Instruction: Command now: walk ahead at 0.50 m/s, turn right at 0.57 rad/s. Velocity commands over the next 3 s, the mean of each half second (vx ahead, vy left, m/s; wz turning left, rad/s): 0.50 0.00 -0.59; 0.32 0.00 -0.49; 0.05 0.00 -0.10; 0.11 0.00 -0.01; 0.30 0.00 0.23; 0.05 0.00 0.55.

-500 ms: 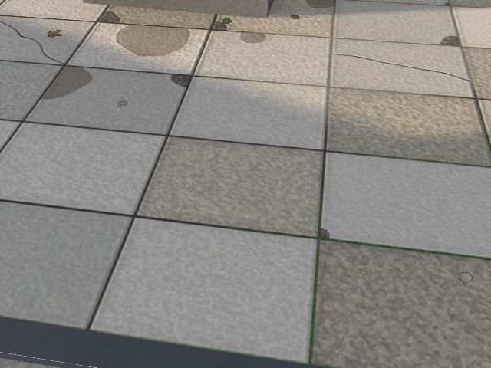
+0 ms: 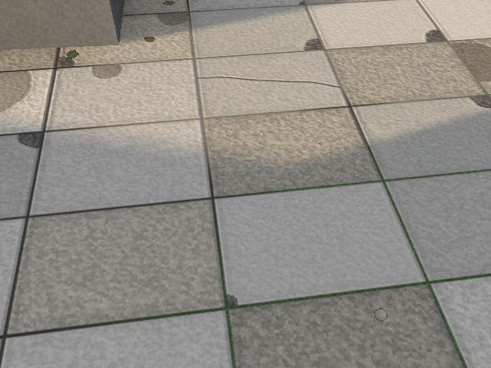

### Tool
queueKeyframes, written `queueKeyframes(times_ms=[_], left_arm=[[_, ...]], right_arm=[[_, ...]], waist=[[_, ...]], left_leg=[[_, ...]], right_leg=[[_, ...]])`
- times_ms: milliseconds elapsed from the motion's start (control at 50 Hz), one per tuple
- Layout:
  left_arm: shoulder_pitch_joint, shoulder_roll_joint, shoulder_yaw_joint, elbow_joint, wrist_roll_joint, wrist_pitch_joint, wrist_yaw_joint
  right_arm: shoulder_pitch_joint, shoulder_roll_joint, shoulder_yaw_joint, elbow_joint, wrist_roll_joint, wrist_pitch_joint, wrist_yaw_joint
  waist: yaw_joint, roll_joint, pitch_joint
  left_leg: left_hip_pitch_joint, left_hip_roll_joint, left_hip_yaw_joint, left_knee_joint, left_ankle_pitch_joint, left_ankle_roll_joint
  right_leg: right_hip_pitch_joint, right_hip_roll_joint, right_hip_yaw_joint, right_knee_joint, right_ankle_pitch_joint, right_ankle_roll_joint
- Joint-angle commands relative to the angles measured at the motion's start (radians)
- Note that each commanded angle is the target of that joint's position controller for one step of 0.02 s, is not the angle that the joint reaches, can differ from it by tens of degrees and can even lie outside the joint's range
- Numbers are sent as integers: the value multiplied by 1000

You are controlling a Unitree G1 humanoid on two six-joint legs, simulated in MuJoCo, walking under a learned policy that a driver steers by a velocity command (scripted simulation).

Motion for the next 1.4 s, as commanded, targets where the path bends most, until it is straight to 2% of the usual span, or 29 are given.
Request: queueKeyframes(times_ms=[20, 60, 140, 300, 340, 400, 420, 440, 460, 480, 500, 560, 660, 720, 800, 860, 900, 920, 940, 960, 1020, 1100, 1180, 1240, 1280, 1300, 1320, 1360, 1400], left_arm=[[25, 78, 10, -68, -14, -41, 18], [51, 94, 5, -70, -22, -64, 17], [166, 125, 5, -55, -17, -67, 10], [276, 158, 4, -49, -7, -52, 30], [243, 175, 7, -56, -3, -50, 39], [144, 214, 15, -79, -9, -58, 26], [125, 182, 8, -97, -16, -65, 17], [187, 68, -19, -130, -33, -65, 15], [279, 108, -17, -148, -34, -54, 20], [240, 146, -12, -116, -2, -35, 25], [168, 142, -15, -115, 12, -26, 14], [126, 100, -22, -129, 27, 6, -22], [-1, 86, -28, -185, 29, 25, -44], [-64, 59, -40, -203, 22, 22, -47], [-163, 32, -52, -229, 15, 15, -59], [-154, 55, -43, -238, 27, 9, -49], [-11, 74, -31, -192, 48, -16, -34], [71, 141, -16, -183, 63, -29, -21], [60, 227, -3, -211, 42, -28, -8], [130, 184, -5, -195, -18, -17, 9], [-33, 65, -52, -176, -15, -6, 30], [-69, 61, -57, -163, 7, -14, 26], [-59, 62, -55, -135, 14, -4, 18], [-61, 67, -52, -116, 10, 14, 17], [-48, 47, -58, -102, 2, 21, 25], [-37, 23, -64, -100, 0, 19, 26], [-6, 10, -61, -87, -15, 21, 22], [-12, 26, -56, -59, 3, 14, 15], [6, 52, -47, -29, 3, 6, 15]], right_arm=[[-28, -116, -20, -123, -24, -12, 9], [-18, -107, -16, -130, -42, 24, 17], [-173, -93, -1, -196, -42, 47, 29], [-427, -105, 23, -297, -24, 36, 37], [-408, -120, 21, -305, -18, 27, 34], [-112, -189, -11, -225, -14, 13, 6], [44, -225, -25, -201, -29, 3, -11], [146, -303, -41, -202, -60, 3, -24], [81, -324, -50, -208, -50, 15, -9], [-11, -215, -31, -233, -36, 25, -4], [-62, -132, -7, -231, -28, 26, -2], [-36, -132, -2, -178, -24, 6, -1], [16, -159, -11, -130, -11, -26, 14], [18, -172, -12, -109, -13, -18, 13], [43, -195, -16, -90, -5, -1, 12], [70, -225, -25, -74, 1, 22, 6], [74, -225, -23, -67, 10, 39, -1], [124, -190, -13, -84, 5, 40, -1], [211, -68, 25, -137, 14, 48, 9], [153, -137, 10, -107, -3, 79, 0], [34, -123, 16, -113, -6, 90, 3], [108, -105, 16, -60, -9, 124, 6], [34, -88, 22, -60, -12, 141, -2], [29, -77, 25, -49, -12, 136, -5], [46, -83, 29, -38, -25, 116, -6], [53, -115, 29, -46, -37, 100, -9], [-21, -153, 20, -47, -19, 92, -9], [-68, -101, 34, -43, -9, 75, -4], [-39, -106, 31, -25, -4, 66, -9]], waist=[[-34, 85, -16], [-44, 53, -23], [17, -17, 8], [106, -79, 0], [79, -90, -1], [-73, -80, -122], [-145, -55, -221], [-133, 142, -363], [-50, 334, -439], [-26, 148, -289], [-25, 42, -162], [5, 75, -36], [6, 73, -5], [7, 79, -1], [-33, 117, -20], [-41, 133, -44], [24, 64, -120], [47, -54, -216], [-10, -263, -354], [65, -132, -447], [-15, -106, -148], [-64, -84, -156], [-31, -132, -113], [-37, -115, -75], [-49, -55, -47], [-37, 9, -34], [20, 129, 28], [29, 125, 28], [18, 94, 0]], left_leg=[[-314, 53, -103, -37, 51, -16], [-298, 59, -86, -106, 51, -36], [-383, 48, -35, -300, 191, -54], [-417, -33, -28, -611, 325, -27], [-319, -51, -43, -690, 314, -6], [130, -102, -30, -795, 280, 48], [382, 9, -120, -793, 253, 78], [620, 291, -424, -795, 198, 136], [646, 410, -835, -929, 158, 244], [491, 368, -741, -964, -18, 235], [346, 306, -579, -994, -64, 212], [143, 213, -304, -1074, 113, 169], [155, 229, -129, -1129, 328, 188], [167, 197, 30, -1063, 646, 164], [166, 168, 127, -987, 735, 121], [262, 193, 113, -877, 810, 107], [257, 150, 145, -632, 759, 72], [114, 111, 163, -421, 450, 34], [-161, -27, 136, -116, -349, -15], [-139, -27, -18, -65, -318, -15], [-149, 19, -57, -192, -164, -14], [24, -17, -39, -323, -86, -14], [77, -35, -31, -524, -56, -5], [155, -56, -14, -688, 23, 17], [260, -17, -64, -854, 111, 45], [253, 91, -189, -943, 55, 66], [50, 136, -263, -1000, -60, 87], [-72, 97, -226, -1038, -108, 49], [-9, 57, -177, -1009, -31, 35]], right_leg=[[210, -334, 471, -320, 249, -163], [183, -297, 413, -326, 376, -147], [200, -242, 360, -320, 523, -83], [401, -258, 432, -225, 637, -44], [398, -270, 451, -194, 674, -28], [286, -213, 417, 79, 892, 45], [143, -166, 402, 293, 687, 62], [-67, -60, 287, 608, 58, 84], [-243, 1, 235, 803, -307, 100], [-296, -87, 231, 851, -211, 102], [-288, -118, 207, 807, -133, 107], [-244, -184, 173, 714, -102, 117], [-350, -217, 167, 616, 9, 129], [-320, -214, 115, 456, 102, 145], [-162, -175, 36, 198, 179, 132], [-112, -140, 31, 85, 70, 107], [77, -97, 40, -96, 171, 77], [286, -256, 196, -85, 494, 45], [539, -597, 575, -13, 1065, -141], [481, -570, 552, -38, 1047, -193], [212, -412, 353, -166, 748, -85], [72, -353, 257, -220, 633, -49], [16, -330, 275, -271, 196, -33], [-49, -321, 312, -281, -94, -10], [-134, -293, 322, -269, -222, 62], [-146, -256, 296, -207, -195, 101], [-39, -156, 186, -176, -82, 125], [157, -177, 195, -148, 75, 123], [170, -201, 218, -151, 104, 111]])
Next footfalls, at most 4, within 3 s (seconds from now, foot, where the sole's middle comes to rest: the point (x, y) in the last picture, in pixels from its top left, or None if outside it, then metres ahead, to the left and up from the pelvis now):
0.42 left None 0.46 0.08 -0.76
0.92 right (331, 349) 0.53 -0.20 -0.76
1.28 left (255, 329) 0.59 0.00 -0.76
2.46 left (334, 242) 0.87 -0.25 -0.76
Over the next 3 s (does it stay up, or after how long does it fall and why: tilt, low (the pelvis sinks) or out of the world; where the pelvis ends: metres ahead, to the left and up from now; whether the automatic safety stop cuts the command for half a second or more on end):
stays up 0.76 -0.28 0.02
